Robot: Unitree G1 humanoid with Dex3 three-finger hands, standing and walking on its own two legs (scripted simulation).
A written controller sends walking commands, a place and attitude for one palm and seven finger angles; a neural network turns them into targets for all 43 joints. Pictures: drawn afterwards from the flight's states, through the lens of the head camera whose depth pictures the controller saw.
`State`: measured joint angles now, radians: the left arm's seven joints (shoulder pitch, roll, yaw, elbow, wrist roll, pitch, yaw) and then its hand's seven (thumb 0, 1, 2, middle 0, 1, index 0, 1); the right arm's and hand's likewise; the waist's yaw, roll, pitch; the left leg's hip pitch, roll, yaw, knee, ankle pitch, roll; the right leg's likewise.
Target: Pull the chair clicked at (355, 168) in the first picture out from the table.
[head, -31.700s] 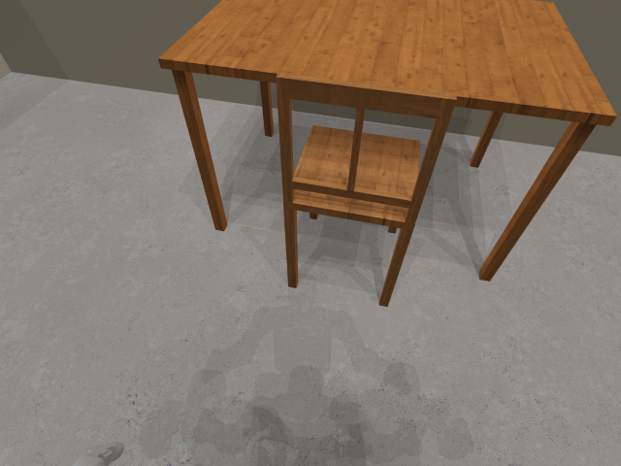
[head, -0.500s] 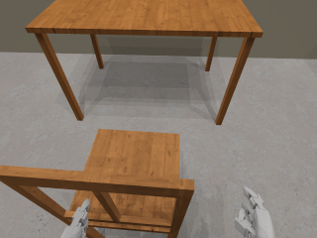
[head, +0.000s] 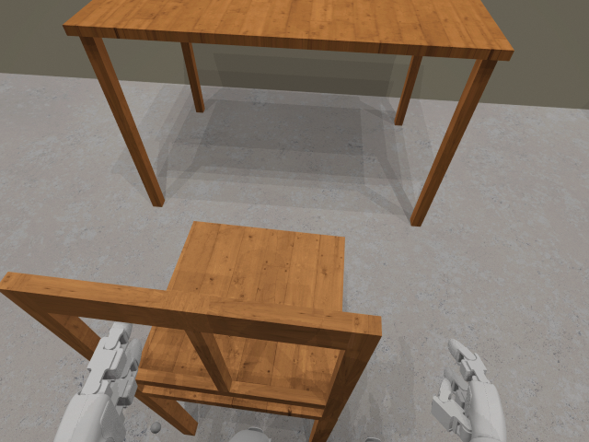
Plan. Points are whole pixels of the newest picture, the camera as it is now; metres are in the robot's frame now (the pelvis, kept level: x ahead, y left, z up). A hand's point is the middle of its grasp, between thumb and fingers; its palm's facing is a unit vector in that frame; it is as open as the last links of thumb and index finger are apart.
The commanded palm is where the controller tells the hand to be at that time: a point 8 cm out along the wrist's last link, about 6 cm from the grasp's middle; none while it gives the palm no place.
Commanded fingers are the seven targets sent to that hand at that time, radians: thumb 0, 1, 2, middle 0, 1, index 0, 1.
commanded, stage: draw the hand back to the body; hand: left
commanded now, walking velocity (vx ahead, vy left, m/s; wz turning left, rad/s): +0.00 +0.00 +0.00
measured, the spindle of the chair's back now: (213, 360) +0.23 +0.14 -0.02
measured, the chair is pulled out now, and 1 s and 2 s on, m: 0.63 0.63 0.60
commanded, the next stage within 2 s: step back with the hand held close in 1.32 s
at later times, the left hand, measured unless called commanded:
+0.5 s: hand (104, 418) +0.14 +0.20 +0.09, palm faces +0.06 -0.89 -0.45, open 14.5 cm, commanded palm +0.12 +0.25 +0.18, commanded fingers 0.00 0.14 0.53 -0.09 -0.14 -0.09 -0.14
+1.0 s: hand (83, 387) +0.16 +0.23 +0.10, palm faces +0.17 -0.83 -0.54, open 7.5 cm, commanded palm +0.17 +0.28 +0.26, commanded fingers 0.00 0.90 0.90 -0.20 -0.30 -0.20 -0.30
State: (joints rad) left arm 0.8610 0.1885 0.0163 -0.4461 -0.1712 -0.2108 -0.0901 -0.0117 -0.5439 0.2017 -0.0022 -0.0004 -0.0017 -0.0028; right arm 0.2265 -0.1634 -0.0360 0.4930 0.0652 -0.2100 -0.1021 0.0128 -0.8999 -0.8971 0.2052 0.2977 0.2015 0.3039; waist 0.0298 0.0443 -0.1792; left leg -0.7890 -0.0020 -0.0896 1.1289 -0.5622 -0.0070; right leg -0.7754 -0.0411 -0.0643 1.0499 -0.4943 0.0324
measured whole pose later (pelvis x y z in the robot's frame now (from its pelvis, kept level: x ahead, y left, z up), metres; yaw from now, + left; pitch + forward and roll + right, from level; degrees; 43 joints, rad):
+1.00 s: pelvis +0.04 -0.03 +0.07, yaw +2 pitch -1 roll +0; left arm 0.64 0.50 0.09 -0.39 -0.08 0.37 0.11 0.01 0.69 0.80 -0.18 -0.26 -0.40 -0.32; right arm 0.18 -0.23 0.05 0.70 0.07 -0.34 -0.12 0.01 -0.90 -0.90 0.20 0.30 0.20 0.30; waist 0.10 0.08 0.04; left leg -0.17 0.01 -0.10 0.56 -0.37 -0.04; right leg -0.19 -0.04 -0.10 0.57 -0.36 0.00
